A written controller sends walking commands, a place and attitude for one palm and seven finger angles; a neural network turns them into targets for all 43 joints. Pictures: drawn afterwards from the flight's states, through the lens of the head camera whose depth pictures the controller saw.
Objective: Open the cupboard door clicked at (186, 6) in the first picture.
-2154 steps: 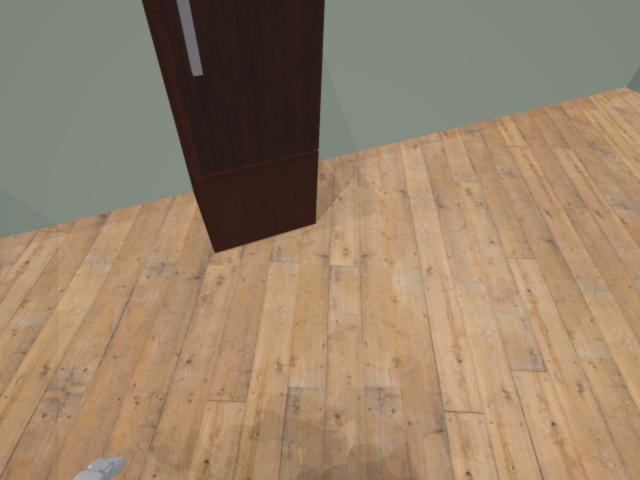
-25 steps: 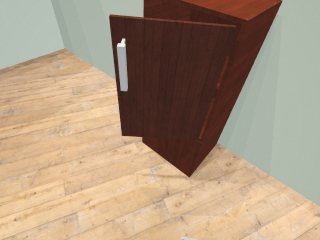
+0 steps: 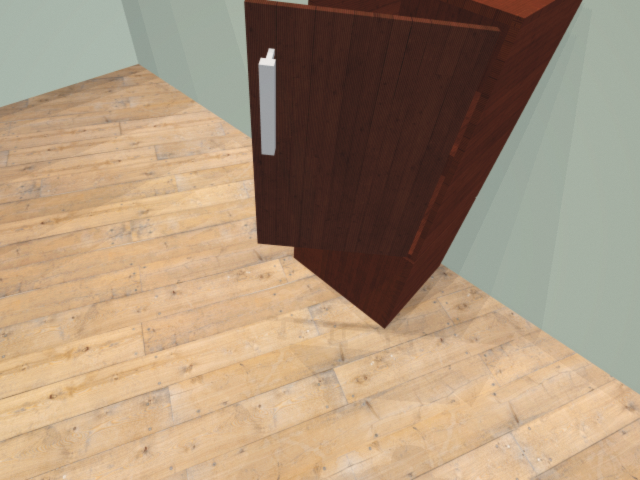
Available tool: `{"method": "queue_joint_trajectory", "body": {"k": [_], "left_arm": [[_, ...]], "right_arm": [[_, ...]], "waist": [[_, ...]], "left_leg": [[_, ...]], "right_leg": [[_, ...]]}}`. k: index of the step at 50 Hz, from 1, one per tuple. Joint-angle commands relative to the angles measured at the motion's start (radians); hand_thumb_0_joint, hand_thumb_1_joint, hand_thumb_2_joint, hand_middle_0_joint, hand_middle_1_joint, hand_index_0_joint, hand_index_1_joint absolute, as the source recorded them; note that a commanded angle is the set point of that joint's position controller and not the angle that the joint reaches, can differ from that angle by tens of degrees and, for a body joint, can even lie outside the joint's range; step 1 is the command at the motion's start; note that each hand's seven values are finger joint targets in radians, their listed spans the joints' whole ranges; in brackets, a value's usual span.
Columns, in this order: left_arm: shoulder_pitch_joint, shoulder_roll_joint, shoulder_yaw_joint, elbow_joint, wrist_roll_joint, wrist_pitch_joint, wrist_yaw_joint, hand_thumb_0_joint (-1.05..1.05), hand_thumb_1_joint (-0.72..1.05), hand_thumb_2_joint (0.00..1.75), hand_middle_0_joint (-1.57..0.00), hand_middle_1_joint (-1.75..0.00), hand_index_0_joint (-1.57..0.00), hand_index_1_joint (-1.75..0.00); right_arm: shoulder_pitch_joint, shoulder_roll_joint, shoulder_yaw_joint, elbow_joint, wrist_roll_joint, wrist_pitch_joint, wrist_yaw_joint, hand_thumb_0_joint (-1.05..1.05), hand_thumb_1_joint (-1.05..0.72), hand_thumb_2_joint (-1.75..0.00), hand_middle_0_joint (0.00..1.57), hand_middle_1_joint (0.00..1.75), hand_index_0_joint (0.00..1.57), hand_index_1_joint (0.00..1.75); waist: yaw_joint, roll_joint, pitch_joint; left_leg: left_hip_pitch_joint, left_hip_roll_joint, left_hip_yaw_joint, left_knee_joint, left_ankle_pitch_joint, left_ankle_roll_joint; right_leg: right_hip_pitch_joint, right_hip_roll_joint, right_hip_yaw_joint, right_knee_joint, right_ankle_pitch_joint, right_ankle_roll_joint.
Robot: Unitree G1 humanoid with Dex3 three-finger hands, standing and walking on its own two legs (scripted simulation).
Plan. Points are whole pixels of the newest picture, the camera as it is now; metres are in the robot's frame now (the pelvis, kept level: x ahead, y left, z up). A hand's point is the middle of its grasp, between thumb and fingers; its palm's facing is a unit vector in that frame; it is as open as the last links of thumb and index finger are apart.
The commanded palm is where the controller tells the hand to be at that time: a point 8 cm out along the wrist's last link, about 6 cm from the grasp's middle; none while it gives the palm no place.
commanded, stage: come to a stop and stand still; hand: left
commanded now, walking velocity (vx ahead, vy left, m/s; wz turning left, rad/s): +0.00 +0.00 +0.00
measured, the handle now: (269, 103) +0.70 +0.15 +0.09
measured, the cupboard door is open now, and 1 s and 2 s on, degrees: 39 39 39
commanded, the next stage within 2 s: look again from close up in 0.20 s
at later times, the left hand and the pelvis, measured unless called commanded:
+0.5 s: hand out of the picture +0.00 +0.18 -0.18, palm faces +0.00 -0.98 -0.17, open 7.4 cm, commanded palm none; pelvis +0.01 +0.01 +0.00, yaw -1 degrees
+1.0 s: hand out of the picture +0.03 +0.18 -0.18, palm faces -0.02 -0.99 -0.17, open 7.4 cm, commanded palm none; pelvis +0.04 +0.00 +0.00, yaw -1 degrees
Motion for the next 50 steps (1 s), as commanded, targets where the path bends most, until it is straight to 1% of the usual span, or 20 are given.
{"method": "queue_joint_trajectory", "body": {"k": [1, 4, 6, 7, 14, 19, 20, 21, 25, 26, 29, 31, 38, 40, 43, 45, 46, 47, 49, 50], "left_arm": [[0.087, 0.088, 0.015, -0.026, 0.000, -0.017, 0.005, 0.00, 0.90, 0.90, -0.20, -0.30, -0.20, -0.30], [0.083, 0.085, 0.013, -0.017, -0.003, -0.018, 0.005, 0.00, 0.90, 0.90, -0.20, -0.30, -0.20, -0.30], [0.082, 0.088, 0.011, -0.015, -0.002, -0.019, 0.006, 0.00, 0.90, 0.90, -0.20, -0.30, -0.20, -0.30], [0.077, 0.086, 0.011, -0.014, -0.002, -0.020, 0.007, 0.00, 0.90, 0.90, -0.20, -0.30, -0.20, -0.30], [0.072, 0.095, 0.006, -0.008, -0.003, -0.024, 0.009, 0.00, 0.90, 0.90, -0.20, -0.30, -0.20, -0.30], [0.071, 0.102, 0.006, -0.008, -0.004, -0.026, 0.010, 0.00, 0.90, 0.90, -0.20, -0.30, -0.20, -0.30], [0.066, 0.101, 0.006, -0.007, -0.003, -0.025, 0.010, 0.00, 0.90, 0.90, -0.20, -0.30, -0.20, -0.30], [0.072, 0.105, 0.006, -0.006, -0.003, -0.026, 0.011, 0.00, 0.90, 0.90, -0.20, -0.30, -0.20, -0.30], [0.071, 0.102, 0.006, -0.003, -0.005, -0.026, 0.012, 0.00, 0.90, 0.90, -0.20, -0.30, -0.20, -0.30], [0.071, 0.104, 0.005, -0.002, -0.004, -0.028, 0.013, 0.00, 0.90, 0.90, -0.20, -0.30, -0.20, -0.30], [0.069, 0.101, 0.007, 0.002, -0.005, -0.026, 0.014, 0.00, 0.90, 0.90, -0.20, -0.30, -0.20, -0.30], [0.067, 0.100, 0.005, 0.006, -0.005, -0.027, 0.014, 0.00, 0.90, 0.90, -0.20, -0.30, -0.20, -0.30], [0.058, 0.098, 0.007, 0.009, -0.006, -0.025, 0.015, 0.00, 0.90, 0.90, -0.20, -0.30, -0.20, -0.30], [0.058, 0.094, 0.008, 0.011, -0.006, -0.024, 0.015, 0.00, 0.90, 0.90, -0.20, -0.30, -0.20, -0.30], [0.059, 0.094, 0.007, 0.013, -0.006, -0.025, 0.016, 0.00, 0.90, 0.90, -0.20, -0.30, -0.20, -0.30], [0.067, 0.088, 0.009, 0.016, -0.004, -0.021, 0.010, 0.00, 0.90, 0.90, -0.20, -0.30, -0.20, -0.30], [0.067, 0.086, 0.011, 0.017, 0.000, -0.019, 0.007, 0.00, 0.90, 0.90, -0.20, -0.30, -0.20, -0.30], [0.071, 0.081, 0.012, 0.016, 0.002, -0.017, 0.002, 0.00, 0.90, 0.90, -0.20, -0.30, -0.20, -0.30], [0.068, 0.075, 0.014, 0.009, 0.006, -0.016, -0.005, 0.00, 0.90, 0.90, -0.20, -0.30, -0.20, -0.30], [0.072, 0.071, 0.014, 0.008, 0.008, -0.017, -0.007, 0.00, 0.90, 0.90, -0.20, -0.30, -0.20, -0.30]], "right_arm": [[-0.002, -0.142, -0.029, -0.051, 0.005, -0.023, -0.006, 0.00, -0.90, -0.90, 0.20, 0.30, 0.20, 0.30], [-0.005, -0.137, -0.027, -0.039, 0.004, -0.022, -0.005, 0.00, -0.90, -0.90, 0.20, 0.30, 0.20, 0.30], [-0.006, -0.135, -0.026, -0.036, 0.006, -0.020, -0.004, 0.00, -0.90, -0.90, 0.20, 0.30, 0.20, 0.30], [-0.008, -0.131, -0.025, -0.034, 0.006, -0.019, -0.004, 0.00, -0.90, -0.90, 0.20, 0.30, 0.20, 0.30], [-0.007, -0.133, -0.020, -0.021, 0.005, -0.018, 0.000, 0.00, -0.90, -0.90, 0.20, 0.30, 0.20, 0.30], [-0.005, -0.135, -0.016, -0.018, 0.006, -0.023, 0.000, 0.00, -0.90, -0.90, 0.20, 0.30, 0.20, 0.30], [-0.003, -0.135, -0.016, -0.014, 0.006, -0.024, -0.001, 0.00, -0.90, -0.90, 0.20, 0.30, 0.20, 0.30], [-0.006, -0.137, -0.015, -0.014, 0.008, -0.024, -0.001, 0.00, -0.90, -0.90, 0.20, 0.30, 0.20, 0.30], [-0.001, -0.136, -0.013, -0.008, 0.007, -0.030, -0.002, 0.00, -0.90, -0.90, 0.20, 0.30, 0.20, 0.30], [-0.003, -0.135, -0.012, -0.004, 0.009, -0.030, -0.003, 0.00, -0.90, -0.90, 0.20, 0.30, 0.20, 0.30], [0.000, -0.131, -0.010, 0.001, 0.008, -0.032, -0.005, 0.00, -0.90, -0.90, 0.20, 0.30, 0.20, 0.30], [0.001, -0.129, -0.010, 0.004, 0.010, -0.032, -0.006, 0.00, -0.90, -0.90, 0.20, 0.30, 0.20, 0.30], [0.005, -0.123, -0.007, 0.014, 0.009, -0.034, -0.009, 0.00, -0.90, -0.90, 0.20, 0.30, 0.20, 0.30], [0.010, -0.122, -0.008, 0.019, 0.008, -0.034, -0.009, 0.00, -0.90, -0.90, 0.20, 0.30, 0.20, 0.30], [0.008, -0.122, -0.007, 0.020, 0.008, -0.035, -0.010, 0.00, -0.90, -0.90, 0.20, 0.30, 0.20, 0.30], [0.030, -0.129, -0.009, 0.029, 0.004, -0.030, -0.008, 0.00, -0.90, -0.90, 0.20, 0.30, 0.20, 0.30], [0.032, -0.135, -0.013, 0.029, 0.003, -0.027, -0.007, 0.00, -0.90, -0.90, 0.20, 0.30, 0.20, 0.30], [0.033, -0.146, -0.017, 0.026, 0.000, -0.025, -0.007, 0.00, -0.90, -0.90, 0.20, 0.30, 0.20, 0.30], [0.035, -0.158, -0.026, 0.022, -0.002, -0.023, -0.006, 0.00, -0.90, -0.90, 0.20, 0.30, 0.20, 0.30], [0.039, -0.163, -0.029, 0.018, -0.002, -0.023, -0.006, 0.00, -0.90, -0.90, 0.20, 0.30, 0.20, 0.30]], "waist": [[0.010, 0.114, -0.004], [0.005, 0.104, 0.004], [0.004, 0.077, 0.012], [0.003, 0.060, 0.033], [-0.006, 0.040, 0.048], [-0.007, 0.047, 0.026], [-0.007, 0.049, 0.034], [-0.003, 0.052, 0.028], [-0.006, 0.058, 0.000], [-0.002, 0.063, 0.003], [-0.005, 0.061, 0.001], [-0.003, 0.044, 0.010], [-0.004, 0.063, 0.017], [-0.004, 0.058, 0.019], [-0.003, 0.051, 0.017], [-0.009, 0.060, 0.006], [-0.007, 0.063, 0.017], [-0.009, 0.082, 0.025], [-0.009, 0.111, 0.064], [-0.009, 0.123, 0.070]], "left_leg": [[0.011, 0.153, -0.219, -0.216, -0.205, 0.010], [0.018, 0.145, -0.204, -0.215, -0.206, 0.002], [0.016, 0.139, -0.198, -0.206, -0.189, 0.000], [0.010, 0.135, -0.191, -0.204, -0.187, -0.002], [0.040, 0.124, -0.168, -0.186, -0.142, -0.009], [0.063, 0.124, -0.152, -0.173, -0.083, -0.010], [0.060, 0.124, -0.157, -0.175, -0.079, -0.009], [0.059, 0.124, -0.154, -0.167, -0.058, -0.008], [0.093, 0.128, -0.149, -0.161, -0.002, -0.008], [0.086, 0.126, -0.147, -0.150, 0.026, -0.006], [0.104, 0.127, -0.138, -0.146, 0.056, -0.007], [0.100, 0.126, -0.137, -0.139, 0.071, -0.006], [0.104, 0.125, -0.133, -0.144, 0.091, -0.007], [0.106, 0.127, -0.138, -0.151, 0.070, -0.007], [0.114, 0.126, -0.131, -0.144, 0.097, -0.006], [0.121, 0.136, -0.146, -0.160, -0.063, 0.000], [0.101, 0.147, -0.171, -0.179, -0.153, 0.010], [0.094, 0.163, -0.194, -0.207, -0.238, 0.019], [0.072, 0.198, -0.254, -0.254, -0.357, 0.043], [0.072, 0.212, -0.276, -0.262, -0.378, 0.056]], "right_leg": [[-0.023, -0.056, 0.044, -0.052, 0.006, -0.049], [-0.034, -0.066, 0.052, -0.067, -0.001, -0.050], [-0.035, -0.071, 0.059, -0.078, 0.007, -0.050], [-0.048, -0.075, 0.067, -0.086, -0.002, -0.051], [-0.083, -0.084, 0.085, -0.105, -0.009, -0.050], [-0.072, -0.091, 0.087, -0.102, 0.019, -0.048], [-0.072, -0.087, 0.084, -0.099, 0.024, -0.047], [-0.062, -0.090, 0.083, -0.100, 0.036, -0.047], [-0.052, -0.091, 0.077, -0.088, 0.064, -0.043], [-0.041, -0.092, 0.080, -0.092, 0.079, -0.044], [-0.042, -0.094, 0.076, -0.090, 0.089, -0.041], [-0.039, -0.095, 0.077, -0.095, 0.097, -0.041], [-0.030, -0.096, 0.073, -0.093, 0.096, -0.040], [-0.034, -0.094, 0.069, -0.095, 0.079, -0.039], [-0.030, -0.098, 0.072, -0.097, 0.098, -0.039], [-0.038, -0.078, 0.047, -0.068, -0.018, -0.044], [-0.046, -0.066, 0.032, -0.048, -0.067, -0.048], [-0.067, -0.055, 0.017, -0.022, -0.103, -0.050], [-0.111, -0.035, -0.011, 0.030, -0.134, -0.050], [-0.131, -0.031, -0.016, 0.049, -0.138, -0.052]]}}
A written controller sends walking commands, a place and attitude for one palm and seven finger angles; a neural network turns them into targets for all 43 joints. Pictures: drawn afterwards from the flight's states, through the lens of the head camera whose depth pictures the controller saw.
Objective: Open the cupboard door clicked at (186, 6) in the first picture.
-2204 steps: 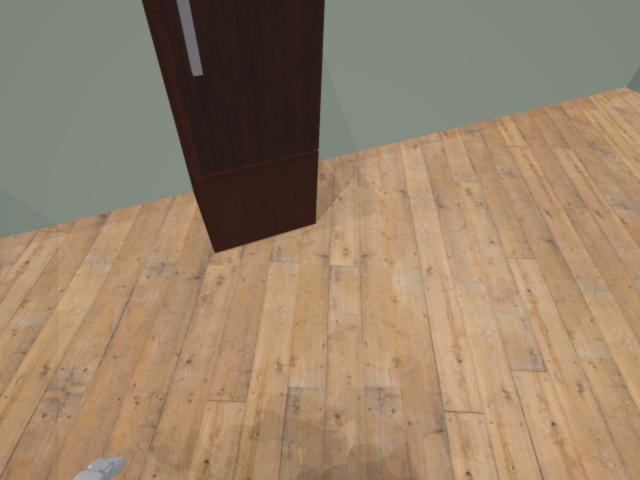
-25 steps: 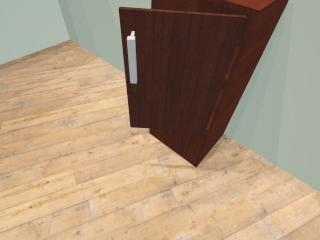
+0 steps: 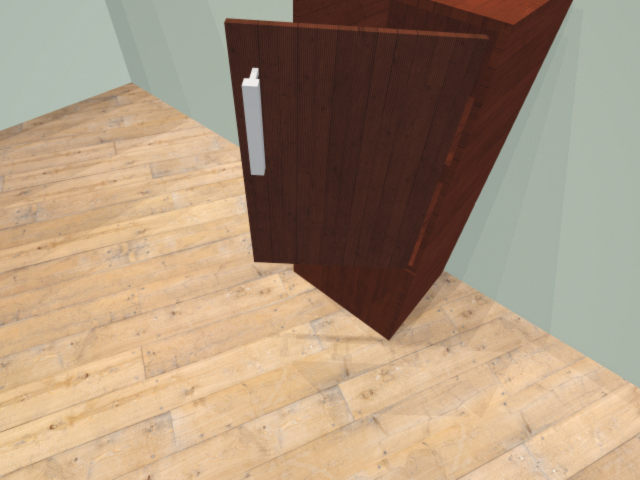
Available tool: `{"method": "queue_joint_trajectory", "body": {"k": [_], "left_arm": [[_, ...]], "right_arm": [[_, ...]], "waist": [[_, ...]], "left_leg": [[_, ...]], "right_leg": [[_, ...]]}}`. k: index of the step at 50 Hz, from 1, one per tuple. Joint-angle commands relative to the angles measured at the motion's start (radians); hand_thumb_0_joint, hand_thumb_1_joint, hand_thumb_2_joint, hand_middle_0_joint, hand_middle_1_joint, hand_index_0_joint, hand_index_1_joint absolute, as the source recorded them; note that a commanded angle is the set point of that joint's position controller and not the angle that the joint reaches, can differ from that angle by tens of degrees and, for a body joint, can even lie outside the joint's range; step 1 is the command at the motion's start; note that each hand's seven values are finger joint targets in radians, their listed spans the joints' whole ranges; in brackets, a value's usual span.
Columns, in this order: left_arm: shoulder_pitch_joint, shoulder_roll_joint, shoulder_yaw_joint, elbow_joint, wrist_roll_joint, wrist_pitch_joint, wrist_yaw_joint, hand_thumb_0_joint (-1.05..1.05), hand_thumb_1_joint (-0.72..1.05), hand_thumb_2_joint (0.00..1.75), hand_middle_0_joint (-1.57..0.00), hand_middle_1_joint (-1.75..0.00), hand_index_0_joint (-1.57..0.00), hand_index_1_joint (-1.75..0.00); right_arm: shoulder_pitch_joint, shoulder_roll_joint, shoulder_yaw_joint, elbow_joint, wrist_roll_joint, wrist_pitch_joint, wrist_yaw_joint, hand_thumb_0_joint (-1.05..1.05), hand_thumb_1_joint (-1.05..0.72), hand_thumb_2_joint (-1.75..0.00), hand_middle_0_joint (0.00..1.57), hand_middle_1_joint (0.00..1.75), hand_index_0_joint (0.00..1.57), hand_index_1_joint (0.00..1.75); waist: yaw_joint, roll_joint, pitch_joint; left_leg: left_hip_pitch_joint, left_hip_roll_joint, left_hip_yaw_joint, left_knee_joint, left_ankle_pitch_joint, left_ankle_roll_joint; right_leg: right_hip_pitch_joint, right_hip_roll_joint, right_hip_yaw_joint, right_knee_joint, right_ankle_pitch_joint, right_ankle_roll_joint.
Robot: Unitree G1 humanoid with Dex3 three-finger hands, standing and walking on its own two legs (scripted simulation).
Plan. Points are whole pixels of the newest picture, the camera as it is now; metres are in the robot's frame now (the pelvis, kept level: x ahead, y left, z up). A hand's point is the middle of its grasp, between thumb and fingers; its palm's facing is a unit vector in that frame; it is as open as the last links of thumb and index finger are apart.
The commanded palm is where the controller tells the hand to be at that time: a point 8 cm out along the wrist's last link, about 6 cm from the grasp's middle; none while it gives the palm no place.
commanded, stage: shuffle to correct the standing spot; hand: left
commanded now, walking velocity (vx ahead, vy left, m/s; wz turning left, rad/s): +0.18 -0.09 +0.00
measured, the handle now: (256, 123) +0.66 +0.15 +0.09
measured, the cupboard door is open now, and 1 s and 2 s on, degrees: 39 39 39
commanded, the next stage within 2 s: come to a stop and stand still in 0.48 s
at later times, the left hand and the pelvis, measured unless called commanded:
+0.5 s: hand out of the picture +0.03 +0.14 -0.19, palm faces +0.03 -0.99 -0.12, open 7.4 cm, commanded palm none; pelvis +0.10 -0.02 -0.01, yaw -1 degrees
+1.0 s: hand (254, 420) +0.24 +0.11 -0.18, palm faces +0.06 -0.98 -0.18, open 7.3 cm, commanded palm none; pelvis +0.15 -0.06 -0.01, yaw +3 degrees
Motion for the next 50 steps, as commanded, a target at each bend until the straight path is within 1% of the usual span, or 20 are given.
{"method": "queue_joint_trajectory", "body": {"k": [1, 6, 9, 11, 14, 17, 18, 19, 20, 21, 24, 29, 35, 36, 38, 39, 40, 42, 46, 50], "left_arm": [[0.081, 0.057, 0.016, -0.033, 0.004, -0.012, -0.008, 0.00, 0.90, 0.90, -0.20, -0.30, -0.20, -0.30], [0.136, 0.056, 0.025, -0.012, -0.001, -0.027, -0.011, 0.00, 0.90, 0.90, -0.20, -0.30, -0.20, -0.30], [0.238, 0.128, 0.048, 0.022, -0.004, -0.034, 0.001, 0.00, 0.90, 0.90, -0.20, -0.30, -0.20, -0.30], [0.287, 0.120, 0.050, 0.030, 0.001, -0.041, 0.010, 0.00, 0.90, 0.90, -0.20, -0.30, -0.20, -0.30], [0.246, 0.119, 0.052, 0.018, 0.015, -0.049, 0.016, 0.00, 0.90, 0.90, -0.20, -0.30, -0.20, -0.30], [0.132, 0.126, 0.048, -0.003, -0.001, -0.049, 0.004, 0.00, 0.90, 0.90, -0.20, -0.30, -0.20, -0.30], [0.118, 0.121, 0.048, -0.002, -0.013, -0.048, -0.002, 0.00, 0.90, 0.90, -0.20, -0.30, -0.20, -0.30], [0.136, 0.082, 0.045, -0.022, -0.021, -0.048, -0.010, 0.00, 0.90, 0.90, -0.20, -0.30, -0.20, -0.30], [0.124, 0.056, 0.036, -0.059, -0.027, -0.050, -0.010, 0.00, 0.90, 0.90, -0.20, -0.30, -0.20, -0.30], [0.099, 0.085, 0.047, -0.085, -0.016, -0.040, -0.007, 0.00, 0.90, 0.90, -0.20, -0.30, -0.20, -0.30], [0.056, 0.029, 0.052, -0.072, 0.010, -0.024, -0.022, 0.00, 0.90, 0.90, -0.20, -0.30, -0.20, -0.30], [0.089, -0.004, 0.050, -0.078, 0.000, 0.010, -0.038, 0.00, 0.90, 0.90, -0.20, -0.30, -0.20, -0.30], [0.051, 0.020, 0.046, -0.094, -0.006, -0.009, -0.018, 0.00, 0.90, 0.90, -0.20, -0.30, -0.20, -0.30], [0.065, 0.065, 0.050, -0.092, -0.005, -0.020, -0.011, 0.00, 0.90, 0.90, -0.20, -0.30, -0.20, -0.30], [0.018, 0.190, 0.062, -0.115, -0.004, -0.031, 0.001, 0.00, 0.90, 0.90, -0.20, -0.30, -0.20, -0.30], [-0.021, 0.216, 0.063, -0.136, -0.006, -0.022, 0.000, 0.00, 0.90, 0.90, -0.20, -0.30, -0.20, -0.30], [-0.053, 0.199, 0.060, -0.139, -0.005, -0.014, 0.001, 0.00, 0.90, 0.90, -0.20, -0.30, -0.20, -0.30], [-0.075, 0.193, 0.070, -0.139, -0.005, -0.017, 0.011, 0.00, 0.90, 0.90, -0.20, -0.30, -0.20, -0.30], [-0.049, 0.206, 0.095, -0.142, 0.002, 0.002, 0.028, 0.00, 0.90, 0.90, -0.20, -0.30, -0.20, -0.30], [-0.137, 0.196, 0.098, -0.179, -0.002, 0.020, 0.024, 0.00, 0.90, 0.90, -0.20, -0.30, -0.20, -0.30]], "right_arm": [[0.058, -0.160, -0.043, -0.042, 0.000, -0.014, -0.007, 0.00, -0.90, -0.90, 0.20, 0.30, 0.20, 0.30], [0.047, -0.131, -0.040, -0.055, 0.002, -0.026, -0.009, 0.00, -0.90, -0.90, 0.20, 0.30, 0.20, 0.30], [-0.030, -0.076, -0.030, -0.099, -0.001, -0.038, 0.000, 0.00, -0.90, -0.90, 0.20, 0.30, 0.20, 0.30], [-0.113, -0.079, -0.037, -0.134, -0.006, -0.037, 0.005, 0.00, -0.90, -0.90, 0.20, 0.30, 0.20, 0.30], [-0.152, -0.064, -0.040, -0.157, 0.004, -0.041, 0.015, 0.00, -0.90, -0.90, 0.20, 0.30, 0.20, 0.30], [0.025, -0.040, -0.035, -0.102, 0.002, -0.043, 0.013, 0.00, -0.90, -0.90, 0.20, 0.30, 0.20, 0.30], [0.154, -0.071, -0.042, -0.061, -0.002, -0.046, 0.004, 0.00, -0.90, -0.90, 0.20, 0.30, 0.20, 0.30], [0.270, -0.174, -0.066, -0.035, -0.016, -0.051, -0.011, 0.00, -0.90, -0.90, 0.20, 0.30, 0.20, 0.30], [0.347, -0.251, -0.076, -0.034, -0.013, -0.050, -0.020, 0.00, -0.90, -0.90, 0.20, 0.30, 0.20, 0.30], [0.293, -0.272, -0.083, -0.057, -0.004, -0.035, -0.020, 0.00, -0.90, -0.90, 0.20, 0.30, 0.20, 0.30], [0.076, -0.143, -0.055, -0.116, -0.010, -0.048, -0.017, 0.00, -0.90, -0.90, 0.20, 0.30, 0.20, 0.30], [0.026, -0.148, -0.060, -0.128, -0.012, -0.057, -0.018, 0.00, -0.90, -0.90, 0.20, 0.30, 0.20, 0.30], [0.005, -0.143, -0.059, -0.126, -0.010, -0.022, -0.011, 0.00, -0.90, -0.90, 0.20, 0.30, 0.20, 0.30], [0.019, -0.116, -0.054, -0.124, -0.004, -0.022, -0.006, 0.00, -0.90, -0.90, 0.20, 0.30, 0.20, 0.30], [0.095, -0.061, -0.052, -0.127, 0.007, -0.004, 0.000, 0.00, -0.90, -0.90, 0.20, 0.30, 0.20, 0.30], [0.128, -0.065, -0.058, -0.117, 0.007, 0.006, -0.001, 0.00, -0.90, -0.90, 0.20, 0.30, 0.20, 0.30], [0.115, -0.037, -0.054, -0.108, 0.005, 0.011, 0.000, 0.00, -0.90, -0.90, 0.20, 0.30, 0.20, 0.30], [0.115, -0.065, -0.062, -0.101, 0.003, 0.029, -0.005, 0.00, -0.90, -0.90, 0.20, 0.30, 0.20, 0.30], [0.057, -0.083, -0.075, -0.132, 0.011, 0.033, -0.008, 0.00, -0.90, -0.90, 0.20, 0.30, 0.20, 0.30], [0.111, -0.058, -0.075, -0.127, 0.012, 0.032, -0.005, 0.00, -0.90, -0.90, 0.20, 0.30, 0.20, 0.30]], "waist": [[0.004, 0.118, 0.100], [0.029, 0.050, 0.085], [0.059, -0.204, 0.081], [0.088, -0.170, 0.122], [0.062, -0.075, 0.129], [-0.057, -0.058, 0.063], [-0.107, -0.025, 0.009], [-0.137, 0.163, -0.064], [-0.130, 0.323, -0.123], [-0.109, 0.178, -0.091], [-0.019, 0.128, 0.135], [0.026, 0.183, 0.048], [0.042, 0.150, -0.003], [0.048, 0.083, -0.013], [0.005, -0.154, -0.059], [-0.007, -0.119, -0.070], [-0.014, -0.061, -0.038], [0.002, -0.276, -0.052], [0.045, -0.175, -0.113], [-0.010, -0.141, -0.124]], "left_leg": [[0.005, 0.250, -0.316, -0.228, -0.301, 0.056], [-0.082, 0.210, -0.228, -0.093, -0.128, 0.042], [-0.324, 0.057, 0.024, 0.248, -0.126, -0.031], [-0.479, 0.075, 0.029, 0.477, -0.320, -0.039], [-0.497, 0.108, 0.004, 0.437, -0.343, -0.032], [-0.059, 0.030, 0.109, 0.141, -0.077, -0.027], [0.154, 0.042, 0.067, 0.073, 0.041, -0.012], [0.342, 0.269, -0.257, 0.010, 0.148, 0.072], [0.365, 0.521, -0.614, -0.162, 0.307, 0.189], [0.276, 0.574, -0.664, -0.184, 0.222, 0.268], [-0.066, 0.447, -0.400, -0.249, 0.058, 0.167], [-0.093, 0.336, -0.096, -0.205, 0.277, 0.099], [-0.113, 0.237, -0.046, -0.040, 0.184, 0.010], [-0.121, 0.190, -0.032, 0.008, 0.099, -0.031], [-0.147, 0.094, 0.011, 0.121, -0.238, -0.095], [-0.073, 0.089, 0.008, 0.160, -0.250, -0.091], [-0.046, 0.086, 0.004, 0.171, -0.216, -0.091], [-0.111, 0.088, 0.001, 0.259, -0.252, -0.104], [-0.209, 0.068, -0.030, 0.371, -0.336, -0.115], [-0.014, 0.061, 0.008, 0.098, -0.105, -0.114]], "right_leg": [[-0.179, 0.003, -0.043, 0.038, -0.056, -0.051], [-0.063, -0.030, 0.011, -0.040, 0.012, -0.076], [0.155, -0.212, 0.262, -0.178, 0.206, -0.169], [0.223, -0.292, 0.319, -0.179, 0.501, -0.254], [0.249, -0.265, 0.212, -0.126, 0.649, -0.252], [0.005, -0.135, 0.033, -0.011, 0.686, -0.162], [-0.106, -0.090, -0.003, 0.156, 0.647, -0.127], [-0.315, 0.000, -0.054, 0.425, 0.353, -0.063], [-0.439, 0.077, -0.066, 0.711, -0.191, -0.039], [-0.458, 0.030, 0.020, 0.838, -0.209, -0.063], [-0.478, -0.052, 0.027, 0.811, -0.035, -0.034], [-0.330, -0.052, -0.061, 0.499, 0.052, 0.005], [-0.054, -0.002, -0.126, 0.040, 0.237, 0.034], [-0.003, -0.032, -0.076, -0.038, 0.315, 0.033], [-0.011, -0.283, 0.182, -0.085, 0.543, -0.080], [-0.080, -0.326, 0.166, -0.110, 0.509, -0.118], [-0.121, -0.305, 0.139, -0.090, 0.551, -0.114], [-0.051, -0.288, 0.151, -0.076, 0.699, -0.129], [0.106, -0.338, 0.150, -0.004, 1.009, -0.213], [-0.060, -0.279, 0.094, 0.023, 0.699, -0.150]]}}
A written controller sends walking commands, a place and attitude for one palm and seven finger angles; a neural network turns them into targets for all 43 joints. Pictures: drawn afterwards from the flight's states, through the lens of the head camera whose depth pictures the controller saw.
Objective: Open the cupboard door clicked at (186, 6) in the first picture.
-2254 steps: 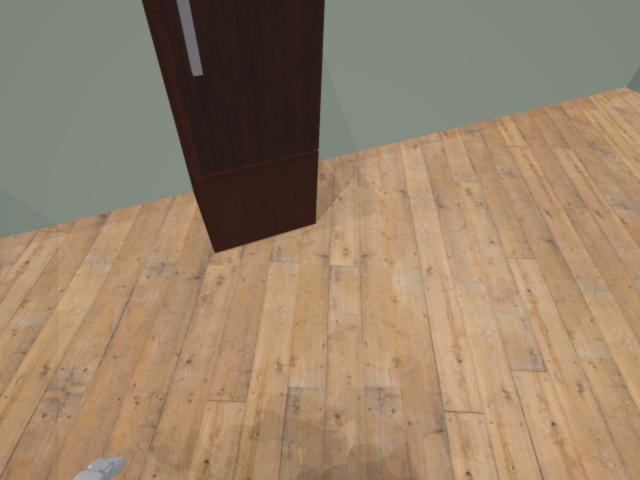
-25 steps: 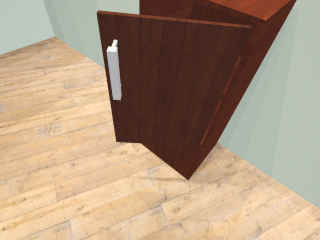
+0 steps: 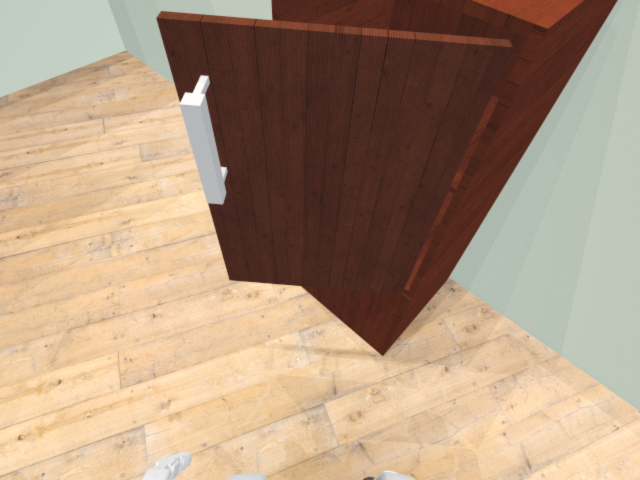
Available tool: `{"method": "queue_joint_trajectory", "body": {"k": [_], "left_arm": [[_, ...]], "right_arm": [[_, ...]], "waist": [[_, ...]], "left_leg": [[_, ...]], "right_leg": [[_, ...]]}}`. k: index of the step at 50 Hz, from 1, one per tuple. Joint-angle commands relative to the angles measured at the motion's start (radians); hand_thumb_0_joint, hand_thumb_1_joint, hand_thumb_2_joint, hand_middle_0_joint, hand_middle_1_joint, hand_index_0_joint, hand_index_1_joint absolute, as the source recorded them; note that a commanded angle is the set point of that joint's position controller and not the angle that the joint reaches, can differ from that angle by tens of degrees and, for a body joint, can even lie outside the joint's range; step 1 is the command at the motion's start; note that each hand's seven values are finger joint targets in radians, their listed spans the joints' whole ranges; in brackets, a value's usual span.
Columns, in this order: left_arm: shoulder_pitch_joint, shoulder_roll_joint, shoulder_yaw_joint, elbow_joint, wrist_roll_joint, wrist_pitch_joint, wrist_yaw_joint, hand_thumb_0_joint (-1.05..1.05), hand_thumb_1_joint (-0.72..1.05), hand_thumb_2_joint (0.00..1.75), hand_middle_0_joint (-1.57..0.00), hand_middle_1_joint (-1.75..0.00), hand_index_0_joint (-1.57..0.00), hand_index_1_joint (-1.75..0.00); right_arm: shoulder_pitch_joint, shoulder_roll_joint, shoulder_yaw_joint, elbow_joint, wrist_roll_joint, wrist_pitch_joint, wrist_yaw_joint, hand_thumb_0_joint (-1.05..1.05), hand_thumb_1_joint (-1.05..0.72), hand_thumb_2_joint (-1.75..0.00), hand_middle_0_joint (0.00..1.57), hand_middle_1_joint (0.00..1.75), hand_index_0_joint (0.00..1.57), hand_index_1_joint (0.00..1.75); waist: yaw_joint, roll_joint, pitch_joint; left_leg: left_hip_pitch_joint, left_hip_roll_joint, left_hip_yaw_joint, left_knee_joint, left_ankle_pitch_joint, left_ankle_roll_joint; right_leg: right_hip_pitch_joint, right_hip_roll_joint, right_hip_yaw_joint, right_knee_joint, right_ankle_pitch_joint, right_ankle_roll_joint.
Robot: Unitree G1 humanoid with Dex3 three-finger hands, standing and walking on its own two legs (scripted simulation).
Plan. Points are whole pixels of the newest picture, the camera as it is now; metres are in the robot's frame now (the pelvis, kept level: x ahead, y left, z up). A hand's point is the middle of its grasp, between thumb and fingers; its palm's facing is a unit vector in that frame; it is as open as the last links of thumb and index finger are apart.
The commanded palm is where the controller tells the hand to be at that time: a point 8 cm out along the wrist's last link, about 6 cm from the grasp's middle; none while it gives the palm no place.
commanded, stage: come to a stop and stand still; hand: left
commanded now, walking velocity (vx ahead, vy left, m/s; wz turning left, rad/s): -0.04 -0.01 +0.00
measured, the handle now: (210, 144) +0.52 +0.19 +0.10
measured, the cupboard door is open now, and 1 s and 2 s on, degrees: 39 39 39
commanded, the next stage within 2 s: look again from close up in 0.96 s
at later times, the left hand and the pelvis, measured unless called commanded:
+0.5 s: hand out of the picture -0.04 +0.20 -0.17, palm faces +0.01 -0.98 -0.20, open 7.4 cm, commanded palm none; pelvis -0.05 +0.03 +0.01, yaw -1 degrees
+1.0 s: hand out of the picture -0.12 +0.16 -0.17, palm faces +0.03 -0.99 -0.14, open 7.4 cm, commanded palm none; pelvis -0.08 +0.01 +0.01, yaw +0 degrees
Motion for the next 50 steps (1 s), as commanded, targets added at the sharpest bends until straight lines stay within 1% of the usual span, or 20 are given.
{"method": "queue_joint_trajectory", "body": {"k": [1, 2, 3, 4, 5, 7, 8, 11, 14, 16, 19, 21, 22, 23, 24, 25, 29, 32, 42, 50], "left_arm": [[0.048, 0.188, 0.058, -0.047, -0.013, 0.019, 0.014, 0.00, 0.90, 0.90, -0.20, -0.30, -0.20, -0.30], [0.045, 0.138, 0.047, -0.067, -0.020, 0.030, 0.008, 0.00, 0.90, 0.90, -0.20, -0.30, -0.20, -0.30], [0.015, 0.078, 0.040, -0.093, -0.024, 0.042, 0.004, 0.00, 0.90, 0.90, -0.20, -0.30, -0.20, -0.30], [-0.008, 0.094, 0.043, -0.098, -0.019, 0.050, 0.009, 0.00, 0.90, 0.90, -0.20, -0.30, -0.20, -0.30], [0.007, 0.100, 0.046, -0.075, -0.011, 0.058, 0.009, 0.00, 0.90, 0.90, -0.20, -0.30, -0.20, -0.30], [0.070, 0.095, 0.051, -0.040, -0.004, 0.055, -0.001, 0.00, 0.90, 0.90, -0.20, -0.30, -0.20, -0.30], [0.103, 0.083, 0.047, -0.020, -0.005, 0.052, -0.003, 0.00, 0.90, 0.90, -0.20, -0.30, -0.20, -0.30], [0.115, 0.075, 0.032, -0.009, -0.008, 0.042, -0.007, 0.00, 0.90, 0.90, -0.20, -0.30, -0.20, -0.30], [0.106, 0.064, 0.018, -0.013, -0.010, 0.033, -0.005, 0.00, 0.90, 0.90, -0.20, -0.30, -0.20, -0.30], [0.114, 0.062, 0.010, -0.003, -0.011, 0.023, -0.003, 0.00, 0.90, 0.90, -0.20, -0.30, -0.20, -0.30], [0.216, 0.074, 0.007, 0.048, -0.015, 0.003, 0.007, 0.00, 0.90, 0.90, -0.20, -0.30, -0.20, -0.30], [0.217, 0.109, 0.002, 0.062, -0.015, -0.010, 0.013, 0.00, 0.90, 0.90, -0.20, -0.30, -0.20, -0.30], [0.210, 0.118, -0.002, 0.062, -0.018, -0.012, 0.011, 0.00, 0.90, 0.90, -0.20, -0.30, -0.20, -0.30], [0.215, 0.115, -0.005, 0.068, -0.017, -0.012, 0.009, 0.00, 0.90, 0.90, -0.20, -0.30, -0.20, -0.30], [0.212, 0.099, -0.007, 0.078, -0.018, -0.020, 0.009, 0.00, 0.90, 0.90, -0.20, -0.30, -0.20, -0.30], [0.209, 0.088, -0.013, 0.080, -0.020, -0.021, 0.009, 0.00, 0.90, 0.90, -0.20, -0.30, -0.20, -0.30], [0.225, 0.081, -0.018, 0.091, -0.020, -0.010, 0.008, 0.00, 0.90, 0.90, -0.20, -0.30, -0.20, -0.30], [0.256, 0.077, -0.018, 0.105, -0.017, -0.006, 0.008, 0.00, 0.90, 0.90, -0.20, -0.30, -0.20, -0.30], [0.311, 0.054, -0.018, 0.135, -0.019, -0.014, 0.008, 0.00, 0.90, 0.90, -0.20, -0.30, -0.20, -0.30], [0.348, 0.025, -0.020, 0.159, -0.021, -0.019, 0.010, 0.00, 0.90, 0.90, -0.20, -0.30, -0.20, -0.30]], "right_arm": [[0.176, -0.041, -0.021, -0.019, 0.001, -0.020, 0.000, 0.00, -0.90, -0.90, 0.20, 0.30, 0.20, 0.30], [0.170, -0.091, -0.029, -0.029, -0.006, -0.025, -0.001, 0.00, -0.90, -0.90, 0.20, 0.30, 0.20, 0.30], [0.135, -0.156, -0.039, -0.064, -0.019, -0.028, 0.000, 0.00, -0.90, -0.90, 0.20, 0.30, 0.20, 0.30], [0.076, -0.172, -0.038, -0.095, -0.027, -0.024, -0.004, 0.00, -0.90, -0.90, 0.20, 0.30, 0.20, 0.30], [0.020, -0.139, -0.028, -0.101, -0.025, -0.032, -0.009, 0.00, -0.90, -0.90, 0.20, 0.30, 0.20, 0.30], [-0.040, -0.115, -0.015, -0.120, -0.025, -0.035, -0.014, 0.00, -0.90, -0.90, 0.20, 0.30, 0.20, 0.30], [-0.048, -0.111, -0.012, -0.122, -0.024, -0.038, -0.013, 0.00, -0.90, -0.90, 0.20, 0.30, 0.20, 0.30], [-0.003, -0.105, -0.011, -0.107, -0.017, -0.043, -0.015, 0.00, -0.90, -0.90, 0.20, 0.30, 0.20, 0.30], [0.060, -0.113, -0.018, -0.078, -0.018, -0.044, -0.017, 0.00, -0.90, -0.90, 0.20, 0.30, 0.20, 0.30], [0.084, -0.117, -0.021, -0.063, -0.016, -0.046, -0.014, 0.00, -0.90, -0.90, 0.20, 0.30, 0.20, 0.30], [0.070, -0.117, -0.016, -0.046, -0.003, -0.053, -0.009, 0.00, -0.90, -0.90, 0.20, 0.30, 0.20, 0.30], [0.053, -0.074, -0.004, -0.041, 0.007, -0.055, -0.002, 0.00, -0.90, -0.90, 0.20, 0.30, 0.20, 0.30], [0.045, -0.069, 0.002, -0.041, 0.006, -0.054, 0.001, 0.00, -0.90, -0.90, 0.20, 0.30, 0.20, 0.30], [0.046, -0.073, 0.003, -0.031, 0.002, -0.054, 0.004, 0.00, -0.90, -0.90, 0.20, 0.30, 0.20, 0.30], [0.045, -0.078, 0.001, -0.018, -0.003, -0.051, 0.003, 0.00, -0.90, -0.90, 0.20, 0.30, 0.20, 0.30], [0.047, -0.090, 0.000, -0.010, -0.002, -0.049, 0.002, 0.00, -0.90, -0.90, 0.20, 0.30, 0.20, 0.30], [0.048, -0.090, 0.009, 0.021, -0.003, -0.038, 0.005, 0.00, -0.90, -0.90, 0.20, 0.30, 0.20, 0.30], [0.052, -0.083, 0.013, 0.036, -0.003, -0.031, 0.005, 0.00, -0.90, -0.90, 0.20, 0.30, 0.20, 0.30], [0.113, -0.056, 0.017, 0.071, -0.006, -0.030, 0.000, 0.00, -0.90, -0.90, 0.20, 0.30, 0.20, 0.30], [0.137, -0.034, 0.020, 0.090, -0.005, -0.038, -0.005, 0.00, -0.90, -0.90, 0.20, 0.30, 0.20, 0.30]], "waist": [[-0.022, -0.100, -0.203], [-0.024, 0.066, -0.163], [-0.032, 0.331, -0.094], [-0.028, 0.286, -0.057], [-0.004, 0.270, -0.041], [0.031, 0.183, -0.022], [0.041, 0.175, -0.038], [0.020, 0.160, -0.080], [-0.013, 0.174, -0.139], [-0.019, 0.156, -0.152], [0.018, 0.095, -0.204], [0.006, 0.017, -0.146], [-0.002, 0.006, -0.125], [-0.003, 0.031, -0.132], [-0.006, -0.060, -0.135], [-0.007, -0.075, -0.124], [-0.005, 0.008, -0.011], [0.004, 0.060, 0.040], [0.002, 0.040, 0.004], [0.007, 0.056, 0.003]], "left_leg": [[0.179, 0.016, 0.019, -0.314, 0.283, 0.005], [0.225, 0.112, -0.092, -0.396, 0.321, 0.042], [0.083, 0.319, -0.333, -0.523, 0.413, 0.135], [-0.054, 0.367, -0.371, -0.541, 0.414, 0.225], [-0.096, 0.325, -0.306, -0.559, 0.362, 0.214], [-0.099, 0.263, -0.233, -0.520, 0.336, 0.206], [-0.055, 0.236, -0.192, -0.514, 0.341, 0.197], [0.073, 0.218, -0.179, -0.501, 0.367, 0.200], [0.217, 0.254, -0.254, -0.503, 0.401, 0.221], [0.260, 0.252, -0.263, -0.479, 0.521, 0.219], [0.232, 0.198, -0.210, -0.416, 0.556, 0.149], [0.134, 0.128, -0.137, -0.388, 0.452, 0.079], [0.152, 0.105, -0.119, -0.398, 0.405, 0.065], [0.195, 0.100, -0.118, -0.401, 0.448, 0.064], [0.211, 0.113, -0.110, -0.382, 0.470, 0.069], [0.217, 0.118, -0.106, -0.387, 0.448, 0.069], [0.170, 0.115, -0.128, -0.461, 0.256, 0.067], [0.107, 0.115, -0.144, -0.500, 0.149, 0.067], [0.110, 0.106, -0.136, -0.477, 0.162, 0.060], [0.106, 0.117, -0.145, -0.482, 0.184, 0.063]], "right_leg": [[0.086, -0.156, 0.146, -0.031, 0.348, -0.124], [-0.047, -0.067, 0.086, 0.048, 0.063, -0.066], [-0.132, 0.058, -0.003, 0.209, -0.327, 0.004], [-0.080, 0.074, 0.085, 0.365, -0.371, -0.009], [-0.068, 0.063, 0.142, 0.444, -0.316, -0.019], [-0.077, 0.075, 0.133, 0.549, -0.229, -0.026], [-0.086, 0.075, 0.122, 0.551, -0.198, -0.018], [-0.079, 0.067, 0.082, 0.413, -0.213, -0.003], [-0.035, 0.055, 0.058, 0.198, -0.290, -0.004], [0.020, 0.063, 0.053, 0.043, -0.281, -0.009], [0.195, 0.053, 0.059, -0.225, -0.045, -0.019], [0.221, -0.041, 0.167, -0.242, 0.080, -0.062], [0.169, -0.071, 0.174, -0.236, 0.072, -0.079], [0.145, -0.059, 0.162, -0.219, 0.070, -0.080], [0.138, -0.030, 0.155, -0.220, 0.072, -0.068], [0.127, -0.029, 0.151, -0.231, 0.038, -0.062], [0.048, -0.006, 0.147, -0.261, -0.170, -0.058], [0.044, 0.005, 0.143, -0.270, -0.218, -0.058], [0.035, 0.010, 0.148, -0.279, -0.264, -0.067], [0.047, 0.016, 0.140, -0.254, -0.202, -0.069]]}}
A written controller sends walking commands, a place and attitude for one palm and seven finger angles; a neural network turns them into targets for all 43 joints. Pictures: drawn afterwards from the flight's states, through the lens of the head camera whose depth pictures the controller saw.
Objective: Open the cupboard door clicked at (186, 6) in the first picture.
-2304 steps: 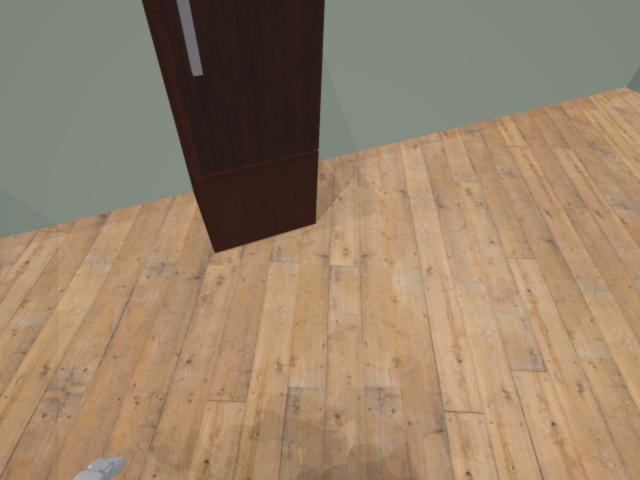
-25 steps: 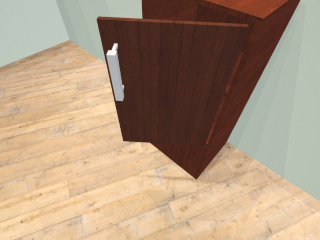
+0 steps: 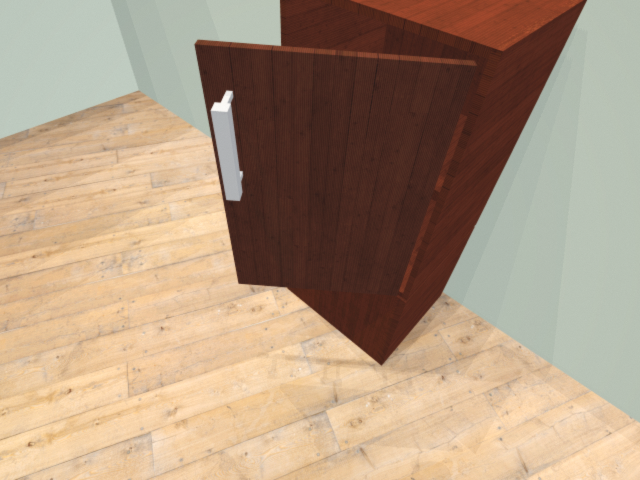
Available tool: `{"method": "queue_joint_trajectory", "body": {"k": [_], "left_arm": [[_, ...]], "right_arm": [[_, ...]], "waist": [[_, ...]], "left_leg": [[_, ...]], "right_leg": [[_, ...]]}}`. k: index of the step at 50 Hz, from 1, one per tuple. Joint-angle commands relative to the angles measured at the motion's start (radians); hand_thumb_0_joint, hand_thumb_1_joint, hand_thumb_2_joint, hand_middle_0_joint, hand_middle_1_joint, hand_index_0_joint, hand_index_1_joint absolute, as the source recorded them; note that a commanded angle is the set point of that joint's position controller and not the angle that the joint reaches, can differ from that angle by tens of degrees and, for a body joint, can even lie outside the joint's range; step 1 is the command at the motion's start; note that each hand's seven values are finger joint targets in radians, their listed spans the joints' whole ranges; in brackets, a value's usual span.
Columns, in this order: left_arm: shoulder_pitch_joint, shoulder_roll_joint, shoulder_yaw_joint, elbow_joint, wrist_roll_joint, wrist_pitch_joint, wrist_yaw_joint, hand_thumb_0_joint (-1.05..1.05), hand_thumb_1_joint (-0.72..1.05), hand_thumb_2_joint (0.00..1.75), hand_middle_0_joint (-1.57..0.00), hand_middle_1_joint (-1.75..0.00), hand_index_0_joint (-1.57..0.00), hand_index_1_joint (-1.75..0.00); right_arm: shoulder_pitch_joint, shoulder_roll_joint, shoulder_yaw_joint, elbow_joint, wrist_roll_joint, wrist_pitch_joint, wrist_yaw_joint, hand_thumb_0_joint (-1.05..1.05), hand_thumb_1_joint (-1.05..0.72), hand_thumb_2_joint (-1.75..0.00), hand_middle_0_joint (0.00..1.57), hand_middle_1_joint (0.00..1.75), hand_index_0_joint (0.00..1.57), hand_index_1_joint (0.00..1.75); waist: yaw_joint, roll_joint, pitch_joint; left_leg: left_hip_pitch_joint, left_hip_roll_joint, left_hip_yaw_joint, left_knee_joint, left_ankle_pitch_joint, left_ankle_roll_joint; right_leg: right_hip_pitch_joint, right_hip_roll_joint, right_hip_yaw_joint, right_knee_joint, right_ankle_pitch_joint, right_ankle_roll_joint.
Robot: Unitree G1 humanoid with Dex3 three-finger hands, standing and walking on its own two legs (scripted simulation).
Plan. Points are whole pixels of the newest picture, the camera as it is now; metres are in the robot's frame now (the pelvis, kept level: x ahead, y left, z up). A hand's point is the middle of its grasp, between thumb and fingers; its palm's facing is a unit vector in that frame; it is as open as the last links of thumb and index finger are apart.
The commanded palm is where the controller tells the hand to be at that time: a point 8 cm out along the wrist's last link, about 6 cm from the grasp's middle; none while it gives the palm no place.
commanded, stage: look again from close up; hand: left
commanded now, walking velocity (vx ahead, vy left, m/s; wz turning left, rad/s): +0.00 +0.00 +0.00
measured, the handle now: (231, 148) +0.60 +0.18 +0.09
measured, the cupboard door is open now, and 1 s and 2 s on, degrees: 39 39 39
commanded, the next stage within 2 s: raise the hand with hooked fingers in 0.56 s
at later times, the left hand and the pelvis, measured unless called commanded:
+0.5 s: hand out of the picture +0.05 +0.19 -0.19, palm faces +0.00 -0.98 -0.19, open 7.4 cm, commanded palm none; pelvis +0.03 +0.02 -0.01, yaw -1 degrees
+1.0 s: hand (185, 404) +0.21 +0.18 -0.01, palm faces -0.04 -1.00 -0.02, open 8.2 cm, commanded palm +0.16 +0.26 -0.03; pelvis +0.00 +0.00 -0.06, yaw +2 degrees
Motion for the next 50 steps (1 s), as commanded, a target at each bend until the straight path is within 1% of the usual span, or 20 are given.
{"method": "queue_joint_trajectory", "body": {"k": [1, 3, 4, 6, 12, 17, 27, 32, 33, 34, 35, 36, 37, 38, 39, 40, 42, 44, 46, 50], "left_arm": [[0.088, 0.061, 0.011, -0.019, -0.004, -0.015, 0.008, 0.00, 0.90, 0.90, -0.20, -0.30, -0.20, -0.30], [0.107, 0.085, -0.009, -0.012, 0.026, -0.049, 0.034, 0.00, 0.90, 0.90, -0.20, -0.30, -0.20, -0.30], [0.040, 0.137, 0.003, -0.064, 0.012, -0.050, 0.029, 0.00, 0.90, 0.90, -0.20, -0.30, -0.20, -0.30], [-0.007, 0.131, 0.007, -0.090, 0.009, -0.056, 0.022, 0.00, 0.90, 0.90, -0.20, -0.30, -0.20, -0.30], [0.046, 0.082, 0.005, -0.083, 0.002, -0.042, 0.020, 0.00, 0.90, 0.90, -0.20, -0.30, -0.20, -0.30], [0.041, 0.097, 0.005, -0.088, 0.001, -0.039, 0.019, 0.00, 0.90, 0.90, -0.20, -0.30, -0.20, -0.30], [0.002, 0.164, 0.015, -0.109, 0.001, -0.034, 0.018, 0.00, 0.90, 0.90, -0.20, -0.30, -0.20, -0.30], [-0.017, 0.178, 0.016, -0.109, 0.003, -0.025, 0.012, 0.00, 0.90, 0.90, -0.20, -0.30, -0.20, -0.30], [0.003, 0.140, 0.000, -0.099, 0.014, -0.032, 0.045, 0.00, 0.90, 0.90, -0.20, -0.30, -0.20, -0.30], [-0.697, 0.440, 0.218, -1.737, -0.173, -0.224, 0.056, 0.00, 0.88, 0.89, -0.20, -0.32, -0.20, -0.32], [-0.183, 0.338, 0.166, -1.532, -0.106, -0.184, 0.080, 0.00, 0.85, 0.88, -0.20, -0.33, -0.20, -0.33], [-0.118, 0.272, 0.112, -1.435, -0.112, -0.131, 0.121, 0.00, 0.83, 0.87, -0.21, -0.34, -0.21, -0.34], [0.197, -0.034, -0.078, -1.123, -0.141, -0.030, 0.103, 0.00, 0.81, 0.86, -0.21, -0.36, -0.21, -0.36], [-0.028, 0.016, -0.050, -1.347, -0.184, -0.064, 0.086, 0.00, 0.78, 0.85, -0.21, -0.37, -0.21, -0.37], [-0.036, 0.060, -0.012, -1.295, -0.174, -0.103, 0.067, 0.00, 0.76, 0.84, -0.21, -0.39, -0.21, -0.39], [-0.008, 0.069, 0.024, -1.195, -0.178, -0.154, 0.040, 0.00, 0.74, 0.83, -0.21, -0.40, -0.21, -0.40], [0.161, 0.055, 0.072, -0.979, -0.203, -0.264, -0.055, 0.00, 0.69, 0.81, -0.22, -0.43, -0.22, -0.43], [0.185, 0.108, 0.137, -0.951, -0.251, -0.400, -0.184, 0.00, 0.64, 0.79, -0.22, -0.47, -0.22, -0.47], [0.129, 0.174, 0.157, -0.892, -0.266, -0.504, -0.327, 0.00, 0.60, 0.77, -0.22, -0.50, -0.22, -0.50], [0.033, 0.303, 0.284, -1.101, -0.306, -0.481, -0.386, 0.00, 0.50, 0.73, -0.23, -0.55, -0.23, -0.55]], "right_arm": [[0.037, -0.093, -0.019, -0.033, 0.004, -0.021, -0.007, 0.00, -0.90, -0.90, 0.20, 0.30, 0.20, 0.30], [-0.078, -0.137, -0.010, -0.107, -0.003, -0.040, 0.008, 0.00, -0.90, -0.90, 0.20, 0.30, 0.20, 0.30], [-0.004, -0.093, -0.014, -0.129, -0.001, -0.030, 0.018, 0.00, -0.90, -0.90, 0.20, 0.30, 0.20, 0.30], [0.054, -0.083, -0.011, -0.110, -0.011, -0.022, 0.022, 0.00, -0.90, -0.90, 0.20, 0.30, 0.20, 0.30], [0.028, -0.115, -0.008, -0.140, -0.005, -0.047, 0.009, 0.00, -0.90, -0.90, 0.20, 0.30, 0.20, 0.30], [0.005, -0.133, -0.008, -0.135, -0.001, -0.053, 0.005, 0.00, -0.90, -0.90, 0.20, 0.30, 0.20, 0.30], [-0.052, -0.184, -0.014, -0.124, 0.001, -0.062, -0.001, 0.00, -0.90, -0.90, 0.20, 0.30, 0.20, 0.30], [-0.089, -0.206, -0.018, -0.125, 0.003, -0.058, -0.001, 0.00, -0.90, -0.90, 0.20, 0.30, 0.20, 0.30], [-0.110, -0.210, -0.011, -0.182, 0.006, -0.050, 0.002, 0.00, -0.90, -0.90, 0.20, 0.30, 0.20, 0.30], [-0.052, -0.356, -0.076, -0.542, 0.062, -0.199, -0.015, 0.00, -0.90, -0.90, 0.20, 0.30, 0.20, 0.30], [-0.110, -0.251, -0.001, -0.474, 0.048, -0.316, -0.046, 0.00, -0.90, -0.90, 0.20, 0.30, 0.20, 0.30], [-0.134, -0.242, -0.014, -0.406, 0.048, -0.342, -0.062, 0.00, -0.90, -0.90, 0.20, 0.30, 0.20, 0.30], [-0.094, -0.192, -0.008, -0.390, 0.068, -0.333, -0.038, 0.00, -0.90, -0.90, 0.20, 0.30, 0.20, 0.30], [-0.105, -0.249, -0.030, -0.486, 0.061, -0.332, -0.025, 0.00, -0.90, -0.90, 0.20, 0.30, 0.20, 0.30], [-0.145, -0.262, -0.042, -0.503, 0.052, -0.334, -0.028, 0.00, -0.90, -0.90, 0.20, 0.30, 0.20, 0.30], [-0.151, -0.270, -0.047, -0.524, 0.045, -0.328, -0.031, 0.00, -0.90, -0.90, 0.20, 0.30, 0.20, 0.30], [-0.159, -0.276, -0.051, -0.574, 0.042, -0.305, -0.017, 0.00, -0.90, -0.90, 0.20, 0.30, 0.20, 0.30], [-0.214, -0.286, -0.058, -0.618, 0.026, -0.289, -0.008, 0.00, -0.90, -0.90, 0.20, 0.30, 0.20, 0.30], [-0.236, -0.305, -0.071, -0.681, 0.038, -0.279, 0.004, 0.00, -0.90, -0.90, 0.20, 0.30, 0.20, 0.30], [-0.267, -0.294, -0.060, -0.817, 0.066, -0.260, -0.005, 0.00, -0.90, -0.90, 0.20, 0.30, 0.20, 0.30]], "waist": [[0.009, 0.033, 0.105], [0.041, 0.066, 0.155], [-0.037, 0.045, 0.083], [-0.053, 0.054, 0.069], [0.000, 0.072, 0.062], [0.012, -0.007, 0.081], [0.014, 0.041, -0.007], [0.015, 0.053, 0.023], [0.008, 0.118, 0.092], [-0.100, 0.302, -0.481], [0.015, 0.486, -0.475], [0.010, 0.393, -0.420], [-0.032, 0.234, -0.204], [-0.034, 0.170, -0.108], [-0.050, 0.053, -0.044], [-0.049, -0.079, 0.035], [-0.014, -0.203, 0.026], [0.026, -0.191, -0.044], [0.021, -0.242, 0.023], [0.073, 0.038, -0.142]], "left_leg": [[0.061, 0.115, -0.172, -0.111, -0.226, -0.016], [-0.020, 0.090, -0.114, 0.119, -0.104, -0.043], [0.019, 0.074, -0.107, 0.147, -0.210, -0.039], [0.025, 0.067, -0.094, 0.188, -0.175, -0.034], [-0.037, 0.111, -0.182, 0.052, -0.128, 0.019], [-0.026, 0.110, -0.168, 0.034, -0.069, 0.024], [0.092, 0.118, -0.138, 0.062, 0.123, 0.025], [0.087, 0.127, -0.149, 0.023, 0.043, 0.025], [0.068, 0.139, -0.132, 0.167, 0.170, 0.001], [0.426, 0.054, -0.175, 0.095, 0.320, -0.043], [0.607, 0.144, -0.271, 0.010, 0.394, -0.095], [0.445, 0.132, -0.282, -0.043, 0.247, -0.150], [0.331, 0.124, -0.255, -0.062, 0.114, -0.120], [0.209, 0.109, -0.245, -0.047, -0.011, -0.086], [0.100, 0.099, -0.226, 0.014, -0.187, -0.059], [-0.025, 0.069, -0.210, 0.079, -0.298, -0.047], [-0.160, 0.024, -0.150, 0.222, -0.279, -0.046], [-0.306, 0.006, -0.116, 0.330, -0.318, -0.054], [-0.424, -0.002, -0.098, 0.418, -0.370, -0.058], [-0.449, -0.029, -0.064, 0.462, -0.420, -0.030]], "right_leg": [[-0.182, -0.093, 0.107, -0.125, -0.086, -0.028], [-0.192, -0.119, 0.142, -0.151, 0.099, -0.040], [-0.253, -0.162, 0.173, -0.177, -0.179, -0.060], [-0.262, -0.165, 0.156, -0.159, -0.195, -0.086], [-0.155, -0.065, 0.078, 0.005, -0.048, -0.055], [-0.129, -0.074, 0.083, -0.003, 0.020, -0.044], [-0.079, -0.093, 0.089, -0.009, 0.157, -0.028], [-0.095, -0.092, 0.087, -0.033, 0.097, -0.023], [-0.176, -0.104, 0.122, -0.059, 0.167, -0.018], [-0.182, -0.028, -0.035, 0.067, 0.318, -0.026], [-0.285, -0.005, -0.033, 0.276, 0.072, -0.026], [-0.307, -0.005, -0.018, 0.337, -0.074, -0.015], [-0.381, 0.000, -0.013, 0.346, -0.095, -0.007], [-0.379, -0.012, -0.026, 0.304, -0.098, -0.002], [-0.402, -0.006, -0.043, 0.232, -0.132, -0.008], [-0.430, 0.004, -0.060, 0.154, -0.142, -0.008], [-0.474, 0.006, -0.062, 0.134, -0.184, -0.010], [-0.542, -0.004, -0.032, 0.232, -0.255, -0.016], [-0.583, -0.022, 0.066, 0.234, -0.419, -0.030], [-0.524, -0.032, 0.147, 0.258, -0.500, -0.023]]}}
